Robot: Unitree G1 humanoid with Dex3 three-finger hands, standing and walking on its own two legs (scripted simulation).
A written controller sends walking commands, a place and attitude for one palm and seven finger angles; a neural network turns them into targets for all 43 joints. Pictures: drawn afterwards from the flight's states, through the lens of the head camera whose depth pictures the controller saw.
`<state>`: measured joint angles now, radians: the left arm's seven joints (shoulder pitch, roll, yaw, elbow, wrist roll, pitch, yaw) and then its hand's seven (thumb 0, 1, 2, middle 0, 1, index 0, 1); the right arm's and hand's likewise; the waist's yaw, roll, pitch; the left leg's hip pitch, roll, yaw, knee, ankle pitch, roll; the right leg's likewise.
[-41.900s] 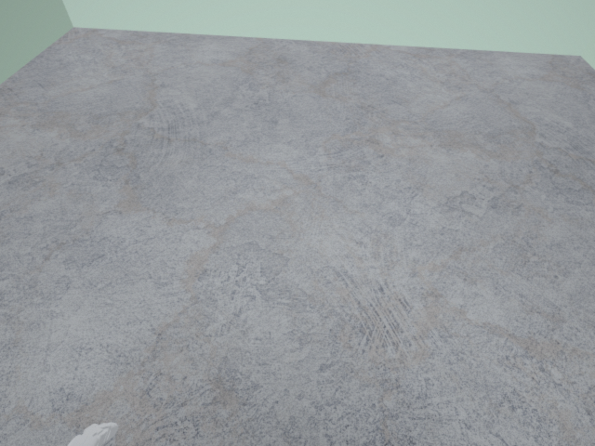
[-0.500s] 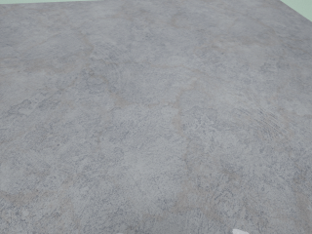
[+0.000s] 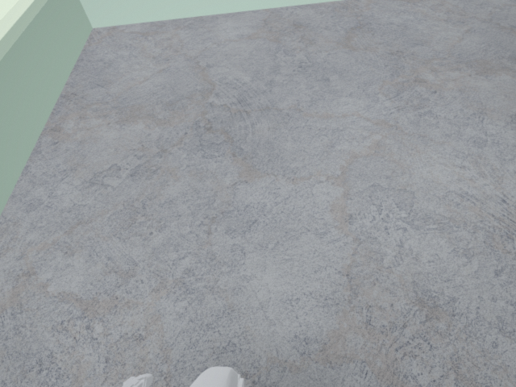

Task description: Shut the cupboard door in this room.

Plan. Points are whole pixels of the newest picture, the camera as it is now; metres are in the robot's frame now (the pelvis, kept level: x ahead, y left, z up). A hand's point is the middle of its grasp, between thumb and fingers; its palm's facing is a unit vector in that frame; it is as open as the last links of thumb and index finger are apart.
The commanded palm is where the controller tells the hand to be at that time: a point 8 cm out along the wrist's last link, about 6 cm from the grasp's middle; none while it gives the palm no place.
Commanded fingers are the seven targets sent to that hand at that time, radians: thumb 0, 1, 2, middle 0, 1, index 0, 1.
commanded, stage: turn or walk to find it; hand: left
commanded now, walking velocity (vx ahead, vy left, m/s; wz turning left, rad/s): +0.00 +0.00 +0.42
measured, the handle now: out of the picture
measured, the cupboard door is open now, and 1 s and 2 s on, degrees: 99 99 99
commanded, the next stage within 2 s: none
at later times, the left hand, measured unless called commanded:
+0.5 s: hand out of the picture -0.01 +0.26 -0.17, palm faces +0.26 -0.93 -0.24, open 7.4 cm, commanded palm none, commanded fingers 0.00 0.90 0.90 -0.20 -0.30 -0.20 -0.30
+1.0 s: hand out of the picture -0.01 +0.19 -0.15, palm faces +0.44 -0.86 -0.26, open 7.4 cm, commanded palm none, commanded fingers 0.00 0.90 0.90 -0.20 -0.30 -0.20 -0.30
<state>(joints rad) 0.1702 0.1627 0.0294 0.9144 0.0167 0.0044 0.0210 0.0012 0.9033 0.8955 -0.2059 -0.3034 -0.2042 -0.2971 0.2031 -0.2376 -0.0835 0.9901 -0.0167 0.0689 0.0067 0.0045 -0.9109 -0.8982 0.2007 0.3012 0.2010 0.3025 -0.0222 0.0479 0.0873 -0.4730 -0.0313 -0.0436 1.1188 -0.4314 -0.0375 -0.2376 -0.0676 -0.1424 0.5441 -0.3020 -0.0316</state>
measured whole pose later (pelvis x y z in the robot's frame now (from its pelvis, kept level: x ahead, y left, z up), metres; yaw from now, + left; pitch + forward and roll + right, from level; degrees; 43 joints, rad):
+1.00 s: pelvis +0.01 -0.01 +0.00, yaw +26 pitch +1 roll +3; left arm 0.22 0.17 0.03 0.93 0.02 0.00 0.02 0.00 0.90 0.90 -0.21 -0.30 -0.21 -0.30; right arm 0.19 -0.24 -0.07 1.00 -0.01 0.07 0.01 0.00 -0.91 -0.90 0.20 0.30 0.20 0.30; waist -0.01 0.01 0.09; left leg -0.43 0.02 0.00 0.98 -0.44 -0.07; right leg -0.21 -0.11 -0.21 0.51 -0.31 -0.03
